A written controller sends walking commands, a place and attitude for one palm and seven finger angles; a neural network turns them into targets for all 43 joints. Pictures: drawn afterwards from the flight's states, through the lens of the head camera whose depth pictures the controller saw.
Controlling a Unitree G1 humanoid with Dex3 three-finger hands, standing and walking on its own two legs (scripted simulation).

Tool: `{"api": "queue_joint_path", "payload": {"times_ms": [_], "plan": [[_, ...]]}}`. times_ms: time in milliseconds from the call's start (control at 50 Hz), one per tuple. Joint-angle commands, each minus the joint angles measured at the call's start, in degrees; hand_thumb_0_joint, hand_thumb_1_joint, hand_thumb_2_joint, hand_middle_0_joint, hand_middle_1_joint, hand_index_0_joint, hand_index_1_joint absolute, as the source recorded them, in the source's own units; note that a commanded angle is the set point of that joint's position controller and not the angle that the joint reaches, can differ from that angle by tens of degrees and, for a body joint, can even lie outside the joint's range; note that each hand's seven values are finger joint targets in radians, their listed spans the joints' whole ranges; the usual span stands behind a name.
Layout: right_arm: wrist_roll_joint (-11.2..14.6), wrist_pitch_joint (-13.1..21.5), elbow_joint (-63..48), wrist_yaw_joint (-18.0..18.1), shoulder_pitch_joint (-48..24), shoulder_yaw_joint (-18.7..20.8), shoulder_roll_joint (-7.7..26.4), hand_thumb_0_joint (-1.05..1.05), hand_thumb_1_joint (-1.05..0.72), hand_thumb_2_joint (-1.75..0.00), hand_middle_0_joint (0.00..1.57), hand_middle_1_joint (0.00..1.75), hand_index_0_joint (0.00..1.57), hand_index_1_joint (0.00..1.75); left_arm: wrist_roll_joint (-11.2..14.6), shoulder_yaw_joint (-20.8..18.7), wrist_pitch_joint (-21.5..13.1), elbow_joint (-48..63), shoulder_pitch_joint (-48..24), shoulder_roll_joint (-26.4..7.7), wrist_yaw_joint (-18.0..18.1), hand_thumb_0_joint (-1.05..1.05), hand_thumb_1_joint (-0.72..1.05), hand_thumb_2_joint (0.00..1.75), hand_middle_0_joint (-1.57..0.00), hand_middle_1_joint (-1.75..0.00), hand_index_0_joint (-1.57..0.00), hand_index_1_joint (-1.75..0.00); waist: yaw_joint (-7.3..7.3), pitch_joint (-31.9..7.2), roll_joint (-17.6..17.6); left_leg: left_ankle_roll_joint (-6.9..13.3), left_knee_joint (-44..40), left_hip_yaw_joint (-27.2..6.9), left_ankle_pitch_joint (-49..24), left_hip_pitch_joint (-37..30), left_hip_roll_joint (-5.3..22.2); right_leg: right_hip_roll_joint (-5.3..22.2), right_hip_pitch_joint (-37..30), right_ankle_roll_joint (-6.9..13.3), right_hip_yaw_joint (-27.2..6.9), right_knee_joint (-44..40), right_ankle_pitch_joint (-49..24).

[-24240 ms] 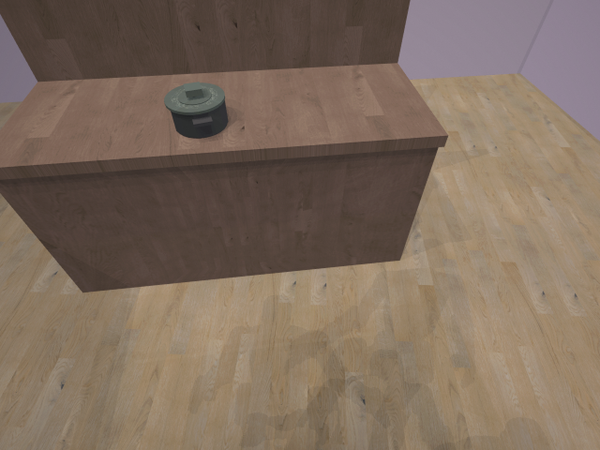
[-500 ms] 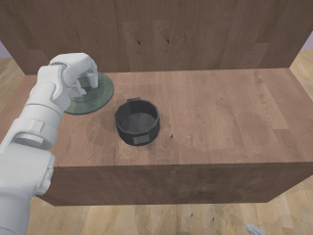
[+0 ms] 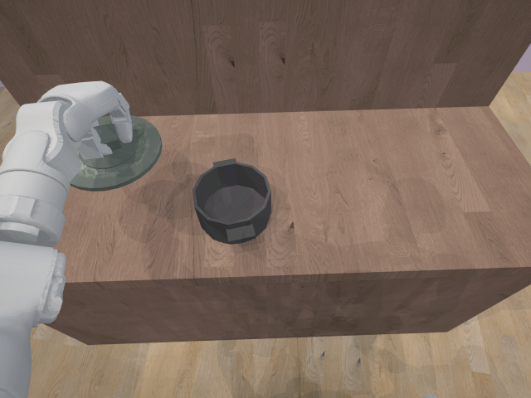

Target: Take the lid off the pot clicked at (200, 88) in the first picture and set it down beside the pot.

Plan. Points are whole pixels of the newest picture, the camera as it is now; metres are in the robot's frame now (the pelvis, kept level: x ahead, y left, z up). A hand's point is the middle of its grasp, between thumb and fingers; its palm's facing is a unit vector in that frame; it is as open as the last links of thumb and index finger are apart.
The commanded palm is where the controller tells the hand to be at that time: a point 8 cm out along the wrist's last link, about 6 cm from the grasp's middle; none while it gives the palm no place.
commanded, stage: move the lid sideways beside the pot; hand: left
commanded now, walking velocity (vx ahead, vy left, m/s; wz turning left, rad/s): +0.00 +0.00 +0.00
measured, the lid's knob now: (103, 138) +0.49 +0.25 +0.11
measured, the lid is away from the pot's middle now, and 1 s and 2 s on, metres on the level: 0.19 0.24 0.24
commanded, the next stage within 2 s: lower the lid onto the table in 0.52 s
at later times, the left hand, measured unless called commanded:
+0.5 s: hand (62, 141) +0.46 +0.29 +0.14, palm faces -0.37 -0.07 -0.93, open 6.2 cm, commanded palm +0.47 +0.29 +0.21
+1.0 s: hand (74, 150) +0.47 +0.29 +0.12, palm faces -0.40 -0.05 -0.91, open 6.2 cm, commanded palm +0.48 +0.29 +0.19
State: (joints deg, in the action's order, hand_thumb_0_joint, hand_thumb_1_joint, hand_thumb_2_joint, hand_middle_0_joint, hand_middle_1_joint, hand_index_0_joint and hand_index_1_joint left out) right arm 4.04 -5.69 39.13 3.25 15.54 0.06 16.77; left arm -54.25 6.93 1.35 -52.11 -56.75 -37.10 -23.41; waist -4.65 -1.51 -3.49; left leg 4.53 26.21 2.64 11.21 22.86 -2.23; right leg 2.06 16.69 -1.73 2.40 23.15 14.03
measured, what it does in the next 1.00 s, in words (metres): stands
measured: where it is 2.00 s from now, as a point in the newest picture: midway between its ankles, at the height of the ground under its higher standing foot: outside the picture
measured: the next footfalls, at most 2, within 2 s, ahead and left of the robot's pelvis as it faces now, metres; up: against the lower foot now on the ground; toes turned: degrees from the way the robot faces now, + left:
none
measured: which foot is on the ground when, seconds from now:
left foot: down 0.00-1.00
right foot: down 0.00-1.00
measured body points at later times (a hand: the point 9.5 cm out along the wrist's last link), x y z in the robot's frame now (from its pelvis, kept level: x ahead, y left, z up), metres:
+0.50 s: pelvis +0.00 +0.00 +0.00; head +0.07 -0.01 +0.44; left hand +0.47 +0.29 +0.19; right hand +0.07 -0.28 -0.13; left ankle +0.02 +0.07 -0.74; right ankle -0.03 -0.15 -0.74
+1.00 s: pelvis +0.00 +0.01 +0.00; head +0.08 +0.00 +0.44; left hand +0.48 +0.29 +0.17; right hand +0.06 -0.28 -0.13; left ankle +0.02 +0.07 -0.74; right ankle -0.03 -0.15 -0.74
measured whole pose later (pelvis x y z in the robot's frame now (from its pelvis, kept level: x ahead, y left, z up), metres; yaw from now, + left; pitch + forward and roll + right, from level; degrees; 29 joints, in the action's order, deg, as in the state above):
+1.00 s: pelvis +0.00 +0.01 +0.00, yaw +0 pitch +11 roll -2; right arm 4.0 -7.9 39.6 4.2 15.0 -0.1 17.0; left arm -55.4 2.1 -6.3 -55.3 -55.7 -43.0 -23.7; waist -5.0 -1.4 -2.8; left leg 4.9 28.7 2.5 12.4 27.0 -1.8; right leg 1.6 19.8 -1.7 2.4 23.4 14.0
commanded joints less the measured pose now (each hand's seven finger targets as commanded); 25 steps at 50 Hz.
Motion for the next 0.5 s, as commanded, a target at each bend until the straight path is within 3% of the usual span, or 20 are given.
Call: {"api": "queue_joint_path", "payload": {"times_ms": [0, 40, 60, 80, 120, 140, 200, 220, 280, 320, 340, 380, 400, 460, 480], "plan": [[-0.2, 1.0, -5.8, 0.9, 0.5, 2.7, 8.9, 0.00, -0.90, -0.90, 0.20, 0.30, 0.20, 0.30, 0.3, -7.7, -1.7, 12.7, -33.4, -20.3, 3.4, 0.00, 0.64, 1.02, -0.71, -1.05, -0.92, -1.14, -0.50, -26.5, -1.4, 0.6, 1.1, -6.1, -23.3, -26.0, 2.2, -3.4, 3.4, 3.9, 1.1, -1.7, -15.4], [-0.2, 1.1, -5.6, 0.9, 0.5, 2.8, 9.3, 0.00, -0.90, -0.90, 0.20, 0.30, 0.20, 0.30, 0.4, -7.7, -2.4, 14.3, -35.0, -20.9, 3.4, 0.00, 0.64, 1.02, -0.71, -1.05, -0.92, -1.14, -0.32, -26.5, -2.0, 0.5, 1.4, -6.0, -24.0, -25.9, 2.1, -3.1, 3.8, 4.1, 1.0, -1.6, -16.0], [-0.1, 0.8, -5.5, 0.7, 0.5, 2.7, 9.0, 0.00, -0.90, -0.90, 0.20, 0.30, 0.20, 0.30, 0.3, -6.2, -2.1, 13.2, -34.8, -19.2, 3.5, 0.00, 0.64, 1.02, -0.71, -1.05, -0.92, -1.14, -0.75, -24.8, -4.0, 0.2, 1.1, -6.4, -24.5, -26.1, 2.5, -3.4, 5.1, 4.1, 1.4, -1.6, -14.7], [-0.1, 0.8, -5.2, 0.7, 0.6, 2.6, 8.9, 0.00, -0.90, -0.90, 0.20, 0.30, 0.20, 0.30, -0.1, -5.2, -1.9, 12.5, -35.3, -17.8, 3.4, 0.00, 0.64, 1.02, -0.71, -1.05, -0.92, -1.14, -0.77, -24.7, -3.8, 0.0, 1.2, -6.6, -23.8, -26.2, 2.4, -3.6, 6.2, 4.0, 1.6, -1.6, -13.6], [0.0, 0.8, -4.9, 0.8, 0.8, 2.6, 9.2, 0.00, -0.90, -0.90, 0.20, 0.30, 0.20, 0.30, -0.3, -5.9, -1.9, 11.3, -35.2, -19.2, 3.3, 0.00, 0.64, 1.02, -0.71, -1.05, -0.92, -1.14, -0.72, -24.0, -3.5, 0.1, 1.0, -6.5, -20.8, -25.5, 2.5, -3.6, 6.6, 4.1, 1.6, -1.9, -12.0], [-0.1, 0.9, -5.1, 0.9, 1.0, 2.7, 9.8, 0.00, -0.90, -0.90, 0.20, 0.30, 0.20, 0.30, -0.2, -8.3, -2.5, 12.7, -35.5, -22.7, 3.5, 0.00, 0.64, 1.02, -0.71, -1.05, -0.92, -1.14, -0.22, -25.6, -2.5, 0.2, 1.4, -6.4, -21.7, -25.3, 2.3, -3.3, 4.9, 4.3, 1.2, -1.7, -13.6], [0.1, 0.7, -5.3, 1.4, 0.8, 2.4, 9.4, 0.00, -0.90, -0.90, 0.20, 0.30, 0.20, 0.30, 0.0, -7.0, -2.7, 11.2, -35.6, -21.7, 3.0, 0.00, 0.64, 1.02, -0.71, -1.05, -0.92, -1.14, -0.63, -26.9, -1.9, 0.7, 1.4, -5.8, -20.9, -24.6, 2.1, -3.3, 3.3, 3.9, 1.0, -1.6, -15.0], [0.1, 0.8, -5.1, 1.5, 1.1, 2.5, 9.6, 0.00, -0.90, -0.90, 0.20, 0.30, 0.20, 0.30, -0.1, -8.4, -3.0, 12.6, -37.1, -23.5, 3.0, 0.00, 0.64, 1.02, -0.71, -1.05, -0.92, -1.14, -0.46, -28.3, -1.8, 0.7, 1.5, -5.9, -21.8, -25.3, 2.2, -3.4, 3.0, 3.9, 1.1, -1.4, -15.7], [-0.2, 0.9, -5.4, 1.5, 1.3, 2.7, 9.4, 0.00, -0.90, -0.90, 0.20, 0.30, 0.20, 0.30, -0.5, -9.1, -4.1, 14.4, -36.7, -24.3, 3.0, 0.00, 0.64, 1.02, -0.71, -1.05, -0.92, -1.14, -0.31, -30.0, -5.1, 0.5, 2.3, -6.5, -27.5, -28.0, 2.5, -3.5, 3.5, 3.8, 1.2, -1.3, -16.8], [0.0, 0.5, -4.7, 1.6, 1.6, 2.4, 9.7, 0.00, -0.90, -0.90, 0.20, 0.30, 0.20, 0.30, -0.2, -9.2, -4.0, 8.9, -33.2, -24.7, 2.6, 0.00, 0.64, 1.02, -0.71, -1.05, -0.92, -1.14, -0.46, -25.6, -2.6, 0.5, 1.9, -6.0, -23.0, -24.5, 2.5, -3.5, 4.1, 3.8, 1.4, -1.7, -15.1], [0.0, 0.5, -4.7, 1.6, 1.7, 2.4, 10.3, 0.00, -0.90, -0.90, 0.20, 0.30, 0.20, 0.30, 0.1, -10.8, -4.4, 8.7, -32.8, -27.2, 2.6, 0.00, 0.64, 1.02, -0.71, -1.05, -0.92, -1.14, -0.06, -25.3, -1.8, 0.6, 2.0, -5.7, -22.3, -22.7, 2.2, -3.2, 2.7, 4.0, 1.0, -1.7, -16.1], [0.1, 0.1, -5.0, 1.8, 1.0, 2.3, 10.1, 0.00, -0.90, -0.90, 0.20, 0.30, 0.20, 0.30, -0.3, -11.7, -4.6, 8.3, -32.2, -28.5, 2.4, 0.00, 0.64, 1.02, -0.71, -1.05, -0.92, -1.14, 0.34, -25.9, -1.7, 0.9, 1.7, -5.2, -21.0, -21.8, 2.0, -3.3, 1.3, 3.9, 1.0, -1.5, -16.8], [0.1, 0.0, -5.2, 1.9, 0.7, 2.2, 10.1, 0.00, -0.90, -0.90, 0.20, 0.30, 0.20, 0.30, -0.4, -11.5, -4.8, 8.6, -32.1, -28.6, 2.3, 0.00, 0.64, 1.02, -0.71, -1.05, -0.92, -1.14, 0.37, -26.2, -1.7, 1.0, 1.8, -5.0, -21.6, -21.5, 2.0, -3.2, 0.8, 3.9, 0.9, -1.5, -17.6], [0.3, -0.5, -5.0, 1.5, 0.7, 2.6, 9.9, 0.00, -0.90, -0.90, 0.20, 0.30, 0.20, 0.30, 0.1, -7.0, -5.2, 10.2, -32.9, -23.3, 1.4, 0.00, 0.64, 1.02, -0.71, -1.05, -0.92, -1.14, -0.67, -25.2, -4.3, 0.7, 2.4, -5.4, -24.5, -23.7, 2.5, -3.5, 4.0, 3.7, 1.3, -1.7, -16.5], [0.3, -0.6, -4.9, 1.5, 1.1, 2.7, 9.9, 0.00, -0.90, -0.90, 0.20, 0.30, 0.20, 0.30, 0.2, -7.1, -5.2, 9.3, -31.7, -23.1, 1.0, 0.00, 0.64, 1.02, -0.71, -1.05, -0.92, -1.14, -0.61, -25.1, -3.1, 1.0, 2.8, -5.5, -23.8, -24.0, 2.4, -3.7, 4.7, 3.6, 1.3, -1.8, -15.9]]}}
